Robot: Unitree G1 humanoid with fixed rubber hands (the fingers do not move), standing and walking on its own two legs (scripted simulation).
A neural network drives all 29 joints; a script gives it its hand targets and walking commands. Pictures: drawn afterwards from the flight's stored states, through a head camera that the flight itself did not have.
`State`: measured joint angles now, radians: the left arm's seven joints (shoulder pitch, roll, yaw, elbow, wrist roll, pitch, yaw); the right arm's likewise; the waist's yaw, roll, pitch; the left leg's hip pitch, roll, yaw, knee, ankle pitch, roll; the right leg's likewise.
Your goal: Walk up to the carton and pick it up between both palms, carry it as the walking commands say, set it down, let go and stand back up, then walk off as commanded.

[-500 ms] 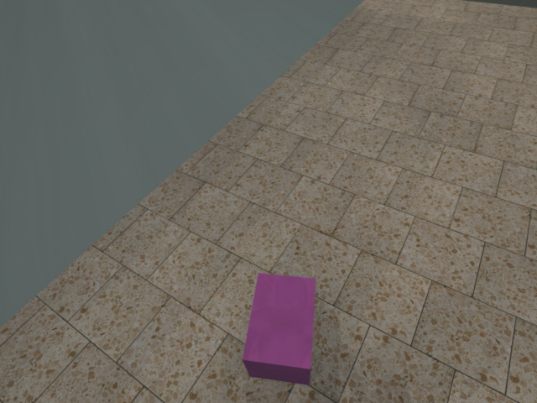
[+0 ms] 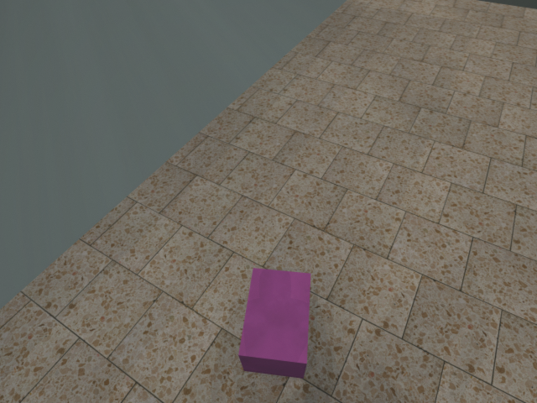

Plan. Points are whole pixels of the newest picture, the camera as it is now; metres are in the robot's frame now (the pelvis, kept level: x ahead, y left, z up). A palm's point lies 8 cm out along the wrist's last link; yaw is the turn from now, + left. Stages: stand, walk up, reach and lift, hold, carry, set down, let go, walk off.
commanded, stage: stand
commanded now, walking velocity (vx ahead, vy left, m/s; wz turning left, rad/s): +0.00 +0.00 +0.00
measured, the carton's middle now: (277, 321) +0.47 +0.02 -0.68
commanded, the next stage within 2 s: reach and lift in 0.76 s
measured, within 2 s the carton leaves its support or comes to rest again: neither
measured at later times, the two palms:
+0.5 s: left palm out of the picture -0.01 +0.23 -0.14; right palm out of the picture +0.01 -0.22 -0.15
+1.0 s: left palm (148, 370) +0.19 +0.24 -0.13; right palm (417, 373) +0.19 -0.21 -0.13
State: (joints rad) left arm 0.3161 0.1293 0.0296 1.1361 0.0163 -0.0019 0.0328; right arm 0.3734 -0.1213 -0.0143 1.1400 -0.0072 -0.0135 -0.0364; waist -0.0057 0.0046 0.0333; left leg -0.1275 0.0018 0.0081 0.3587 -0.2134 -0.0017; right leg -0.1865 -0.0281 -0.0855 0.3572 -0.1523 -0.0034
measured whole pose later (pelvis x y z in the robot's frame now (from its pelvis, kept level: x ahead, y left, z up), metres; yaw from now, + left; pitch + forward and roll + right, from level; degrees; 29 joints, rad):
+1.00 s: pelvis +0.01 +0.01 -0.03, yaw -1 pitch +14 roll -1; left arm -0.08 0.24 -0.02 0.66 -0.07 0.62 0.02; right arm -0.08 -0.21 0.01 0.64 0.10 0.64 -0.03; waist 0.00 0.02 -0.10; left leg -0.55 0.02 0.01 0.68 -0.36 0.01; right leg -0.59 -0.02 -0.08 0.61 -0.26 0.00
